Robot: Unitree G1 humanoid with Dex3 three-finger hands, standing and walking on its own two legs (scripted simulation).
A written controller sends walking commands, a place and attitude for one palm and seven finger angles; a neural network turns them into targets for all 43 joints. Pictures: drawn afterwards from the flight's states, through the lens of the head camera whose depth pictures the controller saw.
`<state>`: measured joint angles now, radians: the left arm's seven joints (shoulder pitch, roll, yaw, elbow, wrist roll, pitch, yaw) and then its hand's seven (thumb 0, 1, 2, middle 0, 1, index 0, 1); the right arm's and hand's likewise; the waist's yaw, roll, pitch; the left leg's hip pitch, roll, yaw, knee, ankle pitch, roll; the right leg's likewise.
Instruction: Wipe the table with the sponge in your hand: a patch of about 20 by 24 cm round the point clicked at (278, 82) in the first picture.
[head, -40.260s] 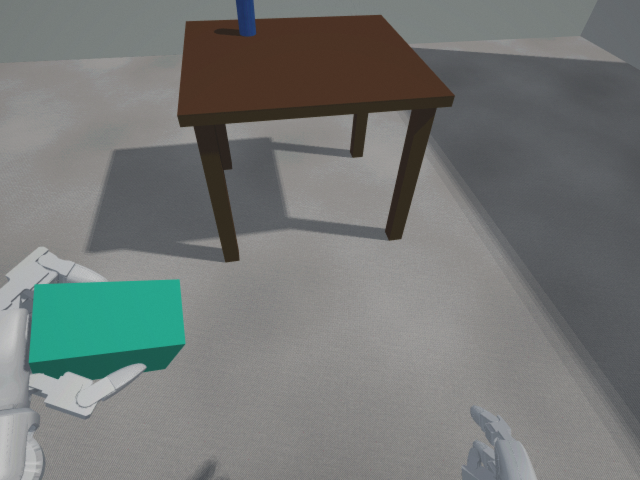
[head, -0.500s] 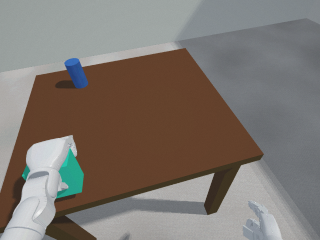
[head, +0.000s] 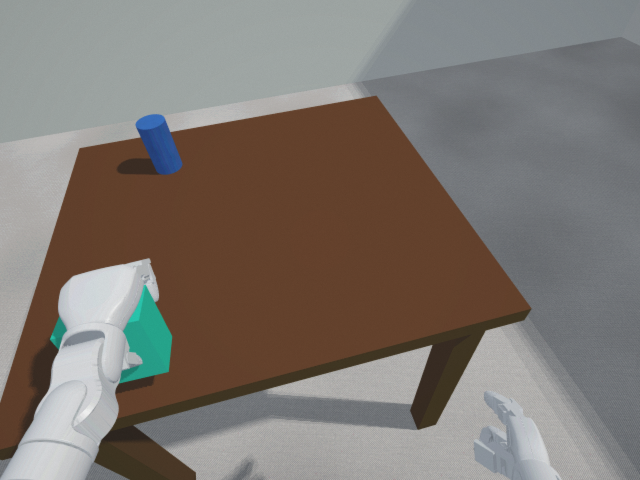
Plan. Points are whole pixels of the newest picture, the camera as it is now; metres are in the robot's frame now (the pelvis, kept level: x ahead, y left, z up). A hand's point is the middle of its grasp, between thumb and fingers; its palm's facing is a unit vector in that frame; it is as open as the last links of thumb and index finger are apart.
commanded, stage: lower the sponge onto the table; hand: left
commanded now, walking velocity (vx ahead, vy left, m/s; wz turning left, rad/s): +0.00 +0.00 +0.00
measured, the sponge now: (124, 345) +0.26 +0.32 +0.00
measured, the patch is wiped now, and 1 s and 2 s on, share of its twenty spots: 0.00 0.00 0.20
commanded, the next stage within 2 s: wipe forward along the first lane in 1.20 s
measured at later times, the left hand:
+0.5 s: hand (128, 330) +0.27 +0.31 +0.03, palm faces -0.07 -0.05 -1.00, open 10.6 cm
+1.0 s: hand (140, 332) +0.28 +0.31 +0.00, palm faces -0.12 -0.05 -0.99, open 10.6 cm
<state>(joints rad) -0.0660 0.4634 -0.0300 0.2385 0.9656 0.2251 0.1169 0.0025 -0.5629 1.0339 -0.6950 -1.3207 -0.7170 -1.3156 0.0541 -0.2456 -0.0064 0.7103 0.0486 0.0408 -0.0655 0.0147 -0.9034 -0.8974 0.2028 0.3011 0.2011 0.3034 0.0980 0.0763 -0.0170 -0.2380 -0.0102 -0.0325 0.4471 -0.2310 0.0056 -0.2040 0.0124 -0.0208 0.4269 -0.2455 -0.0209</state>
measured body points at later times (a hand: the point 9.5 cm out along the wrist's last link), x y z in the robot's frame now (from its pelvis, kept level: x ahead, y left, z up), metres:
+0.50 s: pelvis +0.00 +0.00 +0.00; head +0.01 -0.02 +0.45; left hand +0.26 +0.30 +0.08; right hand +0.21 -0.23 -0.10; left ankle +0.00 +0.12 -0.74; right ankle -0.01 -0.11 -0.74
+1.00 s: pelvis +0.00 +0.00 +0.00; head +0.03 -0.02 +0.44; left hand +0.28 +0.30 +0.06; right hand +0.19 -0.24 -0.12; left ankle +0.00 +0.12 -0.74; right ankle -0.01 -0.11 -0.74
